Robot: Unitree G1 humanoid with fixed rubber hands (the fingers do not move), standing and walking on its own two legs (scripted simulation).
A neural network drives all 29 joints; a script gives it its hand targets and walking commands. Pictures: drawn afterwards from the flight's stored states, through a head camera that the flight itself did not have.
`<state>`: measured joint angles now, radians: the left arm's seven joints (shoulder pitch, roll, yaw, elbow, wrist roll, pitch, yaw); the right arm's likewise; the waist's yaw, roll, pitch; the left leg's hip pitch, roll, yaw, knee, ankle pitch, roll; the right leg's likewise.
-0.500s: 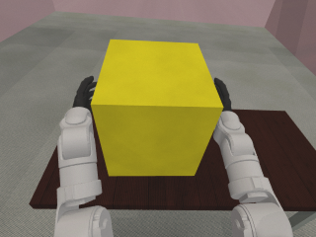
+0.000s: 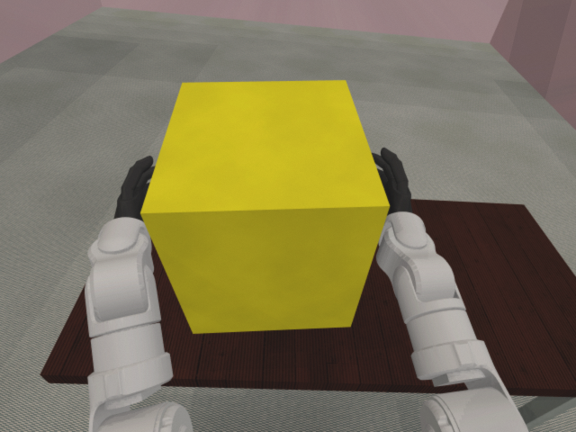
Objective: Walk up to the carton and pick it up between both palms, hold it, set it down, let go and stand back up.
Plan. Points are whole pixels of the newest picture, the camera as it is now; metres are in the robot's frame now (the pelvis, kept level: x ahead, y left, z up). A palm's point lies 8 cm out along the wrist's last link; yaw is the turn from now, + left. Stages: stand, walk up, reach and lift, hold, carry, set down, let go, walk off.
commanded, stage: hold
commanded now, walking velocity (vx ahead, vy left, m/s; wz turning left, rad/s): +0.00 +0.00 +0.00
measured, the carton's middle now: (268, 208) +0.41 +0.01 +0.12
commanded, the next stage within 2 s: set down in 0.76 s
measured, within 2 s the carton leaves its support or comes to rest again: neither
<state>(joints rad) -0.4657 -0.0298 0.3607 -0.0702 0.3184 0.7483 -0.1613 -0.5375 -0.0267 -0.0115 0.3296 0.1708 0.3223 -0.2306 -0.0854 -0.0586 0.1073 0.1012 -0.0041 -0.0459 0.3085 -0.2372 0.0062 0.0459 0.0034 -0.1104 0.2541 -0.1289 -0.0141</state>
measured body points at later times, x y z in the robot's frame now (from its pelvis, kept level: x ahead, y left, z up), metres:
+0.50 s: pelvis -0.01 +0.00 +0.00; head -0.04 +0.02 +0.45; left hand +0.37 +0.16 +0.19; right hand +0.37 -0.17 +0.19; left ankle -0.03 +0.11 -0.75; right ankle +0.02 -0.11 -0.75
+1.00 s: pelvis -0.02 +0.01 +0.00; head -0.06 +0.03 +0.45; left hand +0.35 +0.17 +0.21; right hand +0.34 -0.16 +0.19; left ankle -0.03 +0.11 -0.75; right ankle +0.02 -0.11 -0.75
